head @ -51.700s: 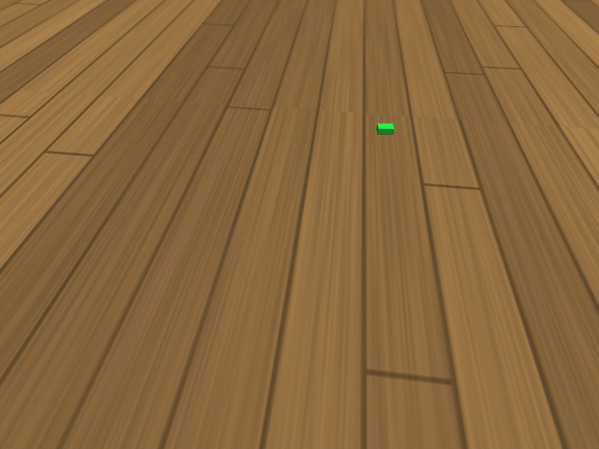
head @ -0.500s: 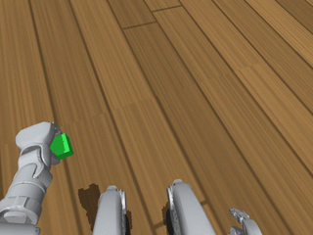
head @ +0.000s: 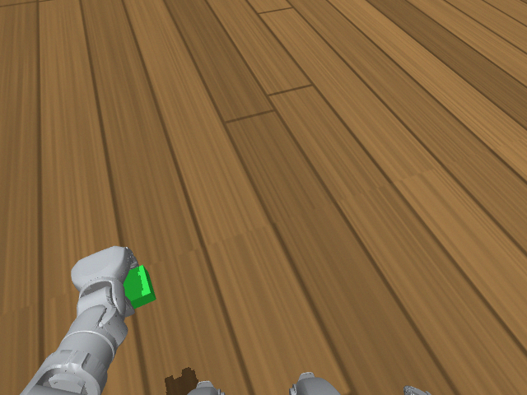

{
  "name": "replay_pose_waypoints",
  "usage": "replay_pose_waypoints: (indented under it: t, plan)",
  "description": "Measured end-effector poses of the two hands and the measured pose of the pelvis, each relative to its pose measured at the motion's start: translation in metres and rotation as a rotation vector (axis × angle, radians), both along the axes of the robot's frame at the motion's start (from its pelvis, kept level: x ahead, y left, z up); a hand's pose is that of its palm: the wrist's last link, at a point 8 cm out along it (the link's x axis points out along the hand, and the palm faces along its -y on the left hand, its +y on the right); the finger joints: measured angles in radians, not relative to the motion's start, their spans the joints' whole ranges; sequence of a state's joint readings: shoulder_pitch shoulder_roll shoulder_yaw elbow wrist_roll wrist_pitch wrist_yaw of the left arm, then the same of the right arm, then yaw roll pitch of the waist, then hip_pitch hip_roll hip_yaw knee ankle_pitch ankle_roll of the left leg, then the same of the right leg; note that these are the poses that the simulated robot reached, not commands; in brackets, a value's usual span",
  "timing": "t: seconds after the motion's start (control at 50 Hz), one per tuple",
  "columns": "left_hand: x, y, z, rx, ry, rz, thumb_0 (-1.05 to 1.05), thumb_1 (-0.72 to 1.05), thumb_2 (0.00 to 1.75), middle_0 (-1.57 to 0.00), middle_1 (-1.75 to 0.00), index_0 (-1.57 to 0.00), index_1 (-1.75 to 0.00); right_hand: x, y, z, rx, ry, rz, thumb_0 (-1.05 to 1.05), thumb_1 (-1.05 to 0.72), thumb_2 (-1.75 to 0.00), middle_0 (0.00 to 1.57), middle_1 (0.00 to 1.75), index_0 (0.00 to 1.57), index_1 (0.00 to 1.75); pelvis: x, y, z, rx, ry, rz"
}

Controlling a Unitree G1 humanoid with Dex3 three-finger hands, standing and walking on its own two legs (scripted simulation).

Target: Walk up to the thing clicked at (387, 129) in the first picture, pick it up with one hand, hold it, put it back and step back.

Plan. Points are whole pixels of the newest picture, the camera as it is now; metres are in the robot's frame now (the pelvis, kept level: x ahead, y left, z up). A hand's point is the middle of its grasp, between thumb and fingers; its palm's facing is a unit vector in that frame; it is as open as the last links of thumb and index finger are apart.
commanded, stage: lift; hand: left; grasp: from above
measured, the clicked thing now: (124, 292) +0.35 +0.23 -0.13
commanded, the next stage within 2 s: hold in 0.18 s
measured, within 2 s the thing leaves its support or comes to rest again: neither
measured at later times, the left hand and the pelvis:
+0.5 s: hand (110, 273) +0.34 +0.22 -0.03, palm faces -0.41 -0.17 -0.90, open 8.6 cm; pelvis +0.03 +0.00 +0.04, yaw +0 degrees
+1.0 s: hand (103, 276) +0.33 +0.22 +0.00, palm faces -0.40 -0.17 -0.90, open 8.6 cm; pelvis +0.02 +0.00 +0.05, yaw +0 degrees
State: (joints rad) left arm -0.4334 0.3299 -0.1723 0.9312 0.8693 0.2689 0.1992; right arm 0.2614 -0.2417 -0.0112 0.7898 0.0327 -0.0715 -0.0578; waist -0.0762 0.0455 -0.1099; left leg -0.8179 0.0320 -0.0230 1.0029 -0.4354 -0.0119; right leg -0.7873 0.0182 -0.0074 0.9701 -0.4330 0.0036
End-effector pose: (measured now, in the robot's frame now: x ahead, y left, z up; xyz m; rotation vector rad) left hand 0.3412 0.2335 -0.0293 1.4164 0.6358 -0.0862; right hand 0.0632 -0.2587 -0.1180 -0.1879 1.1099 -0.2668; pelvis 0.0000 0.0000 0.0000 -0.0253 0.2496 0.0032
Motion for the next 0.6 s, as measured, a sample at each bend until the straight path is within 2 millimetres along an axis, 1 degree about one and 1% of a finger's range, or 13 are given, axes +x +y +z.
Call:
replay_pose_waypoints:
  t: [0.12,0.26,0.46,0.6]
  plan:
    - [0.005,-0.002,0.019,-0.004,-0.002,0.013,0.0,0.29,0.12,-0.81,-0.34,-0.85,-0.29,0.011,0.002,0.014,0.02,-0.006,0.003,0.01,-0.88,-0.89,0.21,0.3,0.21,0.3,0.011,-0.001,0.016,0.006,-0.031,0.001]
    - [0.006,-0.005,0.036,-0.006,-0.005,0.002,0.0,0.29,0.09,-0.82,-0.32,-0.86,-0.27,0.026,0.002,0.028,0.032,-0.033,0.012,0.01,-0.88,-0.89,0.21,0.3,0.21,0.3,0.02,0.0,0.029,0.011,-0.063,0.0]
    - [0.008,-0.008,0.056,0.006,-0.015,-0.01,0.0,0.3,0.06,-0.83,-0.31,-0.87,-0.26,0.049,0.003,0.04,0.046,-0.087,0.029,0.01,-0.88,-0.89,0.21,0.3,0.2,0.3,0.028,0.001,0.039,0.02,-0.1,-0.004]
    - [0.007,-0.011,0.069,0.01,-0.026,-0.009,0.0,0.3,0.05,-0.84,-0.31,-0.88,-0.26,0.06,0.003,0.045,0.057,-0.114,0.047,0.01,-0.88,-0.89,0.2,0.3,0.2,0.3,0.029,0.0,0.044,0.023,-0.126,-0.005]
